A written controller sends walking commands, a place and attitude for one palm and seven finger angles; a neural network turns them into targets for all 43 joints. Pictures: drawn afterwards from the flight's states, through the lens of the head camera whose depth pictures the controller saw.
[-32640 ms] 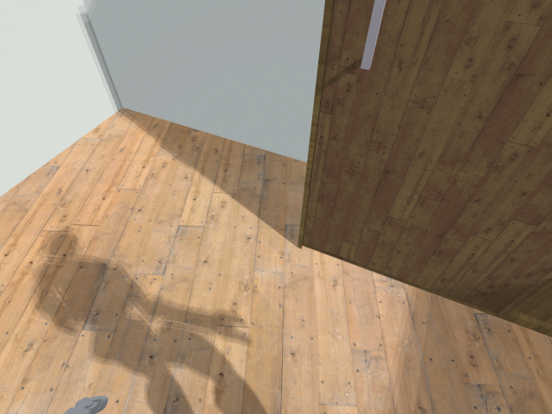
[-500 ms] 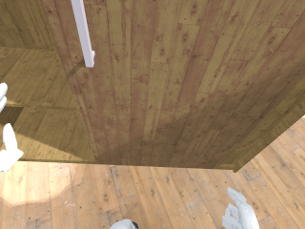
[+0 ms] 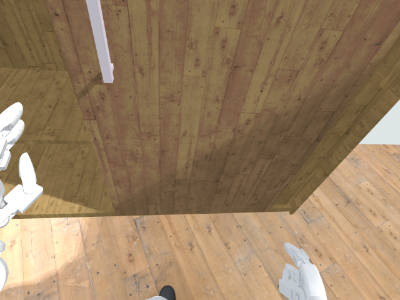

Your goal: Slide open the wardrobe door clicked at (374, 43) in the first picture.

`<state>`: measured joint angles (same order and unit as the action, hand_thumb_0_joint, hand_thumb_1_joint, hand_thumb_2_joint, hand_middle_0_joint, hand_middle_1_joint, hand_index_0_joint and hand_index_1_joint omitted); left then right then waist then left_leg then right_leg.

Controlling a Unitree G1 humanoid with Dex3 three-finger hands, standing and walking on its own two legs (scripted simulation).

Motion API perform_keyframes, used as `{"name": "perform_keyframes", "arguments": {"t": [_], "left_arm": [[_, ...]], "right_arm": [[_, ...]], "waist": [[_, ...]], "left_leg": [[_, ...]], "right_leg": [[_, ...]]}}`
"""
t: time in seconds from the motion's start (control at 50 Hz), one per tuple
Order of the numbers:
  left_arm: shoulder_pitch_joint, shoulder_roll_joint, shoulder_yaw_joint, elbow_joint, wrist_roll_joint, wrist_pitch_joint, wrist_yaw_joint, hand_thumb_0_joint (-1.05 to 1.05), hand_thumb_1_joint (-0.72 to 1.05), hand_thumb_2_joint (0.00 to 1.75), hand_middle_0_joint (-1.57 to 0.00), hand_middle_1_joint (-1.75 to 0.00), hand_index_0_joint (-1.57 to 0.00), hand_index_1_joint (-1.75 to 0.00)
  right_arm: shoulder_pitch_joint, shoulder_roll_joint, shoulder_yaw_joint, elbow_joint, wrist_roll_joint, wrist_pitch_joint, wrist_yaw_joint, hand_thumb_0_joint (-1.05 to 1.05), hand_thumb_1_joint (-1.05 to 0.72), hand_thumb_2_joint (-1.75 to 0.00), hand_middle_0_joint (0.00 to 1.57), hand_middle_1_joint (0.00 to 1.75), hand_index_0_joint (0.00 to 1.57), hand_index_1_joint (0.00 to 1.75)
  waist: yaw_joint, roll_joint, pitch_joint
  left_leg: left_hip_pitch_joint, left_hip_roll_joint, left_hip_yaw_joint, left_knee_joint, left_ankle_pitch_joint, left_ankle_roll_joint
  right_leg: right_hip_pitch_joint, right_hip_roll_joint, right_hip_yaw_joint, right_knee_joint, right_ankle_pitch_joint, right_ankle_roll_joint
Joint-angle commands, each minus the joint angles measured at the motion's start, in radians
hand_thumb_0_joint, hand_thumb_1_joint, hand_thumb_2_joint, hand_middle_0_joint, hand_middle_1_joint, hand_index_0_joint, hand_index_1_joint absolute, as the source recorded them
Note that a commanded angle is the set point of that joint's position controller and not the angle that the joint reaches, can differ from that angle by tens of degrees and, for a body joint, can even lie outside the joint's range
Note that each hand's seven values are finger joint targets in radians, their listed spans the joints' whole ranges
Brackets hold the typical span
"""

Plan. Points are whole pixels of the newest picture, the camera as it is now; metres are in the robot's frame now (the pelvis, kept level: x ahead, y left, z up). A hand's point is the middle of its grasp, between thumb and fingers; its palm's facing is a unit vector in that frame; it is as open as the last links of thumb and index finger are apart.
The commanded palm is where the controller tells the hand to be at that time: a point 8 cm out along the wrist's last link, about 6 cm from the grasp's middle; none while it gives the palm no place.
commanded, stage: step back with the hand held close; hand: left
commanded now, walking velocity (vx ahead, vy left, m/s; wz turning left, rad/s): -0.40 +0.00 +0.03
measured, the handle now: (98, 16) +0.57 +0.26 +0.25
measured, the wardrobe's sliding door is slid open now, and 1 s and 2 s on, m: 0.64 0.64 0.64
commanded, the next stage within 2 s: stop stepping back and stand still in 0.20 s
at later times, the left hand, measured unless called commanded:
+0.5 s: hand out of the picture +0.10 +0.26 +0.18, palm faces +0.32 -0.80 -0.51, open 7.4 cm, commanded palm +0.05 +0.30 +0.19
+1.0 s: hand out of the picture +0.09 +0.29 +0.17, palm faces +0.46 -0.76 -0.45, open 7.4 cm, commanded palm +0.03 +0.33 +0.19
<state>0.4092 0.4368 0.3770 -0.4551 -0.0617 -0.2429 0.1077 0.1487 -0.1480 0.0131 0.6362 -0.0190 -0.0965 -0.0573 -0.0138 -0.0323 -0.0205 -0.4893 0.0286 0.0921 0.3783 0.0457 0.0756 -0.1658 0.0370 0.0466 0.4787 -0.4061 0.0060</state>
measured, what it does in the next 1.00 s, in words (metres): walks backwards: left foot, then right foot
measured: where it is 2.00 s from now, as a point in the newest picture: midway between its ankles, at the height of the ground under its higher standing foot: outside the picture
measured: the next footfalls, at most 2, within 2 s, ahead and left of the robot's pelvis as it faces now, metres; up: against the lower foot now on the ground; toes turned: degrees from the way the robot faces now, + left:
left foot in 0.22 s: +0.06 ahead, +0.08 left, +0.00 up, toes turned -1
right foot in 0.50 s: -0.09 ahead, -0.07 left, +0.00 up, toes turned -1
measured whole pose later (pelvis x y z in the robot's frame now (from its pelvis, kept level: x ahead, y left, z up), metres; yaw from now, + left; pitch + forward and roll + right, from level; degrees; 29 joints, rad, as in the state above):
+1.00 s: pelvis -0.11 +0.02 +0.00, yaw +1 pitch +1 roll -1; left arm 0.52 0.41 0.42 -0.44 -0.03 -0.22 0.15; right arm 0.28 -0.20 0.00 0.69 0.00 -0.13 -0.04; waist 0.00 0.00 -0.04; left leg -0.36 0.03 0.01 0.80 -0.42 0.01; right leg -0.24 0.04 -0.07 0.57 -0.34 -0.06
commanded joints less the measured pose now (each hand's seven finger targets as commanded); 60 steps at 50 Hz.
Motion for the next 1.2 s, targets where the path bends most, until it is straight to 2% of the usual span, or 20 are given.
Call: {"name": "perform_keyframes", "arguments": {"t": [0.0,0.02,0.06,0.08,0.16,0.2,0.24,0.34,0.42,0.46,0.5,0.66,0.72,0.76,0.84,0.9,0.94,1.0,1.08,1.18], "left_arm": [[0.183,0.264,0.266,-0.326,-0.049,-0.065,0.012,0.00,0.90,0.90,-0.20,-0.30,-0.20,-0.30],[0.206,0.255,0.260,-0.335,-0.048,-0.071,0.014,0.00,0.90,0.90,-0.20,-0.30,-0.20,-0.30],[0.217,0.243,0.226,-0.315,-0.033,-0.064,0.027,0.00,0.90,0.90,-0.20,-0.30,-0.20,-0.30],[0.192,0.218,0.208,-0.262,-0.015,-0.037,0.029,0.00,0.90,0.90,-0.20,-0.30,-0.20,-0.30],[-0.078,0.188,0.118,-0.205,0.038,-0.046,0.039,0.00,0.90,0.90,-0.20,-0.30,-0.20,-0.30],[-0.075,0.213,0.144,-0.253,0.031,-0.067,0.044,0.00,0.90,0.90,-0.20,-0.30,-0.20,-0.30],[0.031,0.231,0.180,-0.258,0.000,-0.097,0.033,0.00,0.90,0.90,-0.20,-0.30,-0.20,-0.30],[0.197,0.196,0.204,-0.372,0.003,-0.049,0.036,0.00,0.90,0.90,-0.20,-0.30,-0.20,-0.30],[0.216,0.182,0.193,-0.257,0.008,0.010,0.043,0.00,0.90,0.90,-0.20,-0.30,-0.20,-0.30],[0.162,0.201,0.190,-0.210,0.006,0.020,0.036,0.00,0.90,0.90,-0.20,-0.30,-0.20,-0.30],[0.021,0.168,0.141,-0.157,0.001,0.040,0.038,0.00,0.90,0.90,-0.20,-0.30,-0.20,-0.30],[-0.143,0.133,0.067,-0.157,0.052,0.011,0.075,0.00,0.90,0.90,-0.20,-0.30,-0.20,-0.30],[-0.078,0.188,0.149,-0.321,0.036,-0.022,0.076,0.00,0.90,0.90,-0.20,-0.30,-0.20,-0.30],[-0.025,0.181,0.164,-0.318,0.034,-0.025,0.064,0.00,0.90,0.90,-0.20,-0.30,-0.20,-0.30],[0.106,0.141,0.164,-0.174,0.037,-0.008,0.063,0.00,0.90,0.90,-0.20,-0.30,-0.20,-0.30],[0.083,0.129,0.147,-0.113,0.021,-0.011,0.060,0.00,0.90,0.90,-0.20,-0.30,-0.20,-0.30],[0.014,0.128,0.135,-0.119,0.027,-0.022,0.062,0.00,0.90,0.90,-0.20,-0.30,-0.20,-0.30],[0.001,0.140,0.139,-0.133,0.030,-0.034,0.072,0.00,0.90,0.90,-0.20,-0.30,-0.20,-0.30],[-0.006,0.162,0.145,-0.236,0.035,-0.040,0.064,0.00,0.90,0.90,-0.20,-0.30,-0.20,-0.30],[0.084,0.152,0.168,-0.229,0.032,-0.038,0.062,0.00,0.90,0.90,-0.20,-0.30,-0.20,-0.30]], "right_arm": [[-0.068,-0.169,-0.080,-0.217,-0.006,-0.021,-0.003,0.00,-0.90,-0.90,0.20,0.30,0.20,0.30],[-0.043,-0.154,-0.077,-0.209,0.005,-0.019,0.000,0.00,-0.90,-0.90,0.20,0.30,0.20,0.30],[-0.010,-0.135,-0.064,-0.189,0.008,-0.034,0.000,0.00,-0.90,-0.90,0.20,0.30,0.20,0.30],[-0.005,-0.145,-0.071,-0.167,0.001,-0.032,0.001,0.00,-0.90,-0.90,0.20,0.30,0.20,0.30],[-0.016,-0.172,-0.036,-0.120,0.003,-0.052,-0.041,0.00,-0.90,-0.90,0.20,0.30,0.20,0.30],[-0.019,-0.210,-0.063,-0.143,0.024,-0.079,-0.054,0.00,-0.90,-0.90,0.20,0.30,0.20,0.30],[-0.015,-0.218,-0.077,-0.156,0.016,-0.124,-0.037,0.00,-0.90,-0.90,0.20,0.30,0.20,0.30],[0.022,-0.195,-0.088,-0.167,0.012,-0.134,-0.004,0.00,-0.90,-0.90,0.20,0.30,0.20,0.30],[0.011,-0.182,-0.067,-0.167,0.003,-0.095,-0.016,0.00,-0.90,-0.90,0.20,0.30,0.20,0.30],[0.024,-0.169,-0.069,-0.142,-0.005,-0.068,-0.020,0.00,-0.90,-0.90,0.20,0.30,0.20,0.30],[0.010,-0.175,-0.066,-0.109,0.000,-0.058,-0.029,0.00,-0.90,-0.90,0.20,0.30,0.20,0.30],[-0.011,-0.188,-0.056,-0.106,0.014,-0.094,-0.049,0.00,-0.90,-0.90,0.20,0.30,0.20,0.30],[-0.022,-0.220,-0.068,-0.163,0.024,-0.102,-0.037,0.00,-0.90,-0.90,0.20,0.30,0.20,0.30],[-0.003,-0.169,-0.050,-0.133,0.003,-0.116,-0.032,0.00,-0.90,-0.90,0.20,0.30,0.20,0.30],[0.016,-0.191,-0.065,-0.132,0.019,-0.112,-0.013,0.00,-0.90,-0.90,0.20,0.30,0.20,0.30],[0.032,-0.185,-0.083,-0.133,0.028,-0.102,-0.004,0.00,-0.90,-0.90,0.20,0.30,0.20,0.30],[0.016,-0.184,-0.066,-0.121,0.026,-0.096,0.001,0.00,-0.90,-0.90,0.20,0.30,0.20,0.30],[0.013,-0.159,-0.043,-0.105,0.012,-0.085,-0.013,0.00,-0.90,-0.90,0.20,0.30,0.20,0.30],[-0.020,-0.174,-0.044,-0.137,0.018,-0.090,-0.022,0.00,-0.90,-0.90,0.20,0.30,0.20,0.30],[0.006,-0.179,-0.053,-0.147,0.022,-0.093,-0.007,0.00,-0.90,-0.90,0.20,0.30,0.20,0.30]], "waist": [[0.055,0.257,-0.226],[0.048,0.147,-0.207],[0.034,-0.150,-0.141],[0.031,-0.155,-0.072],[-0.024,0.025,0.059],[0.040,0.260,-0.119],[0.057,0.335,-0.238],[0.042,0.249,-0.229],[0.031,0.253,-0.105],[0.014,0.003,-0.070],[0.009,-0.190,-0.031],[0.007,0.014,0.019],[0.031,0.279,-0.057],[0.001,0.366,0.021],[0.019,0.118,-0.055],[0.012,-0.154,-0.030],[0.008,-0.071,0.009],[-0.007,-0.015,-0.061],[0.018,0.230,-0.050],[0.019,0.129,-0.163]], "left_leg": [[0.107,0.172,-0.201,-0.211,-0.539,-0.145],[0.201,0.063,-0.059,0.023,-0.433,-0.131],[0.339,-0.085,-0.067,0.562,-0.399,-0.139],[0.228,-0.057,-0.108,0.716,-0.473,-0.126],[0.156,-0.016,-0.104,0.075,-0.224,-0.104],[0.307,0.191,-0.302,-0.046,0.325,-0.022],[0.354,0.274,-0.434,-0.116,0.160,0.018],[0.208,0.202,-0.354,-0.218,-0.491,0.037],[0.005,0.066,-0.211,-0.256,-0.710,-0.093],[0.176,-0.043,-0.079,0.132,-0.491,-0.111],[0.201,-0.054,-0.128,0.599,-0.392,-0.110],[0.259,-0.002,-0.051,0.064,-0.411,-0.028],[0.306,0.216,-0.377,-0.068,-0.263,0.053],[0.202,0.236,-0.450,-0.177,-0.465,0.086],[0.055,0.096,-0.150,0.116,-0.380,-0.005],[-0.061,-0.011,-0.076,0.513,-0.471,-0.066],[-0.057,0.032,-0.122,0.508,-0.512,-0.060],[0.227,0.004,-0.058,0.129,-0.234,-0.049],[0.297,0.160,-0.314,0.008,0.085,0.019],[0.299,0.085,-0.151,0.129,0.236,-0.041]], "right_leg": [[0.087,0.037,-0.073,-0.012,-0.047,-0.078],[-0.067,-0.057,-0.019,-0.159,-0.027,-0.087],[-0.481,-0.371,0.290,-0.378,0.007,-0.212],[-0.531,-0.406,0.265,-0.364,-0.012,-0.238],[-0.228,-0.161,-0.011,-0.021,0.592,-0.055],[-0.174,0.004,-0.022,0.181,0.178,0.000],[-0.204,0.046,0.011,0.359,-0.179,-0.010],[-0.045,0.042,-0.032,0.258,-0.055,-0.012],[0.202,0.075,-0.133,-0.097,-0.057,-0.048],[-0.045,-0.134,0.066,-0.320,-0.086,-0.113],[-0.365,-0.374,0.301,-0.406,-0.327,-0.233],[-0.168,-0.214,0.082,-0.132,-0.083,-0.117],[-0.203,-0.011,-0.105,0.206,0.056,-0.003],[-0.208,-0.017,-0.089,0.267,-0.083,0.000],[0.111,-0.043,-0.052,-0.060,0.103,-0.038],[0.037,-0.327,0.393,-0.201,0.054,-0.217],[0.017,-0.352,0.331,-0.151,0.299,-0.239],[-0.026,-0.209,0.061,0.016,0.417,-0.107],[-0.099,-0.042,-0.063,0.121,0.241,0.002],[0.084,-0.080,-0.024,0.020,0.556,-0.026]]}}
